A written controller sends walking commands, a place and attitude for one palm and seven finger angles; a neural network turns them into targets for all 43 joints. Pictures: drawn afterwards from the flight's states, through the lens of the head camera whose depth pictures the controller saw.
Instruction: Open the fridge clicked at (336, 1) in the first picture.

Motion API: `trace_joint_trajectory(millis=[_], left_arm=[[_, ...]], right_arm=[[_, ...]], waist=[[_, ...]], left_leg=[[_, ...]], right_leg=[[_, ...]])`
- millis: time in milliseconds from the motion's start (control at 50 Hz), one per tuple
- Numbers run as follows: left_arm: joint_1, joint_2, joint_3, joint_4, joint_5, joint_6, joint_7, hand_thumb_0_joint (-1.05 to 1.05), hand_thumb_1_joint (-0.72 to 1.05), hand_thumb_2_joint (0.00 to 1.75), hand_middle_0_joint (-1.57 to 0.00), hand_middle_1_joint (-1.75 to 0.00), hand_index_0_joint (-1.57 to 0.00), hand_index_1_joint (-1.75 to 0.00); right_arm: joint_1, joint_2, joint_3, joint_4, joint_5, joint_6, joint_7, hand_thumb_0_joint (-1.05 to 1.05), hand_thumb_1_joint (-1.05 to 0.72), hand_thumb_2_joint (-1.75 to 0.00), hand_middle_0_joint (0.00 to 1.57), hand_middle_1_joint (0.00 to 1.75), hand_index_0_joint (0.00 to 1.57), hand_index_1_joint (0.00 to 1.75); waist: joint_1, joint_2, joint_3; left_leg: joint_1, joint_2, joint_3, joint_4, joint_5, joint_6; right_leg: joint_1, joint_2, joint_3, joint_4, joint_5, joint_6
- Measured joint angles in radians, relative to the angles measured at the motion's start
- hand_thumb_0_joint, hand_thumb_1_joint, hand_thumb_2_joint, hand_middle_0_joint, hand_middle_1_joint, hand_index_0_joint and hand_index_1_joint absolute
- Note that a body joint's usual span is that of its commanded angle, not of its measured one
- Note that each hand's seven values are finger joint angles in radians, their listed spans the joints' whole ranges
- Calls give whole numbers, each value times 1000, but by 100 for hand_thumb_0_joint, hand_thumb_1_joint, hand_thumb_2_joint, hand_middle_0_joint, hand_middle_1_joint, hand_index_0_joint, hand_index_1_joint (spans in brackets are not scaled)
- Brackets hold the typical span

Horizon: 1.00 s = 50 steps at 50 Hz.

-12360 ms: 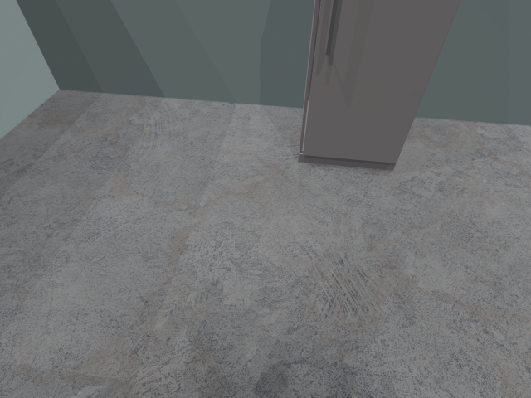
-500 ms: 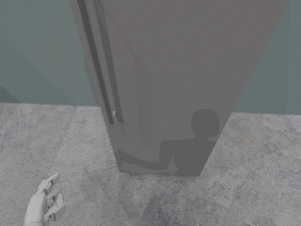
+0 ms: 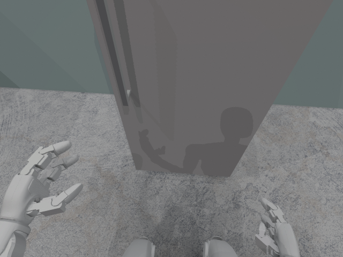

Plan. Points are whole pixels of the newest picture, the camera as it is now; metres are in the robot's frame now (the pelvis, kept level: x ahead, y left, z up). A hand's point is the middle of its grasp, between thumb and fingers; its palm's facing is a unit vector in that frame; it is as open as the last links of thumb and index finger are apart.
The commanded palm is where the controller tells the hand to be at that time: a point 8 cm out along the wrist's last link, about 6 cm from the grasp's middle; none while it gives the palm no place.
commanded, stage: raise the hand to about handle height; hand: left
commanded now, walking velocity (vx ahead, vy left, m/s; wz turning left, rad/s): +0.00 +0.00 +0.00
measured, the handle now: (111, 27) +0.55 +0.19 +0.23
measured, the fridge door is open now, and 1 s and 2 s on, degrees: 0 0 0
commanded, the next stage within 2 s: move the hooked fingers beside the handle in 1.46 s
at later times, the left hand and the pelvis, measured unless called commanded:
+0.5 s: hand (43, 161) +0.26 +0.27 +0.12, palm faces +0.03 -1.00 -0.07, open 12.8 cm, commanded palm +0.23 +0.32 +0.13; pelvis +0.01 +0.02 +0.03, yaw -1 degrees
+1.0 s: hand (35, 121) +0.31 +0.28 +0.17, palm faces +0.05 -1.00 -0.04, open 13.9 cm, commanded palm +0.28 +0.33 +0.17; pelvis +0.03 +0.01 +0.06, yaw +0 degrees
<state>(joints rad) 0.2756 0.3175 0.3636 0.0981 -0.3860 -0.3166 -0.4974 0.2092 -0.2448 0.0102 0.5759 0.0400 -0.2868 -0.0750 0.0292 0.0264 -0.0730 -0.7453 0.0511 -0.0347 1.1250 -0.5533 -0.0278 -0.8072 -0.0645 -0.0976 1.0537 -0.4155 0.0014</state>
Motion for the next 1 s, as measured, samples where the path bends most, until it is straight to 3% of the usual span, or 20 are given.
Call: trace_joint_trajectory(millis=[60, 100, 240, 400, 540, 680, 880, 1000], left_arm=[[10, 14, -4, -2, 6, 70, 19, 1, 29, 63, -24, -69, -25, -70], [19, 19, 6, -2, 4, 85, 39, 1, 24, 61, -25, -72, -25, -73], [12, 19, 39, -9, 6, 44, 95, 1, 8, 54, -26, -83, -26, -83], [-52, 39, 6, 20, 28, 100, 63, 0, -11, 46, -27, -95, -28, -95], [-87, 56, 36, 0, 18, 135, 86, 0, -27, 39, -28, -105, -29, -106], [-146, 64, 48, 61, 24, 206, 66, 0, -41, 33, -29, -114, -30, -115], [-240, 77, 70, 91, 29, 215, 45, -1, -48, 30, -30, -119, -30, -119], [-305, 102, 84, 159, 29, 270, 31, -1, -49, 30, -30, -119, -31, -120]], right_arm=[[22, 8, 7, -21, 2, 10, -2, 2, -90, -90, 20, 30, 20, 30], [40, 9, 9, -32, 2, 15, -4, 2, -90, -90, 20, 30, 20, 30], [95, -16, 12, -27, 3, 8, -10, 2, -90, -90, 20, 30, 20, 30], [91, -31, 20, -7, 11, -8, -31, 2, -90, -90, 20, 30, 20, 30], [84, -11, 33, -21, 8, -11, -28, 2, -90, -90, 20, 30, 20, 30], [71, -14, 45, -20, 9, 9, -30, 1, -90, -90, 20, 30, 20, 30], [62, -14, 48, 0, 10, 26, -47, 1, -90, -90, 20, 30, 20, 30], [65, -23, 46, 3, 18, 43, -52, 1, -90, -90, 20, 30, 20, 30]], waist=[[-18, 3, -10], [-24, 0, -13], [-18, -10, -8], [-19, -5, 8], [-17, -3, 1], [0, 12, 3], [7, 11, 23], [0, 21, 27]], left_leg=[[25, -2, 15, -43, 21, 5], [41, -2, 24, -68, 32, 7], [78, -6, 22, -107, 48, 13], [139, -11, 23, -150, 56, 23], [209, -12, 33, -215, 68, 24], [261, -16, 34, -268, 82, 26], [337, -12, 33, -342, 106, 18], [377, -11, 34, -389, 127, 13]], right_leg=[[18, 1, 13, -39, 22, 4], [31, 2, 20, -60, 33, 6], [75, 1, 18, -108, 50, 12], [143, 1, 18, -161, 63, 21], [207, 3, 25, -219, 74, 25], [259, 1, 23, -266, 83, 28], [330, 7, 18, -328, 99, 21], [366, 10, 18, -364, 113, 17]])
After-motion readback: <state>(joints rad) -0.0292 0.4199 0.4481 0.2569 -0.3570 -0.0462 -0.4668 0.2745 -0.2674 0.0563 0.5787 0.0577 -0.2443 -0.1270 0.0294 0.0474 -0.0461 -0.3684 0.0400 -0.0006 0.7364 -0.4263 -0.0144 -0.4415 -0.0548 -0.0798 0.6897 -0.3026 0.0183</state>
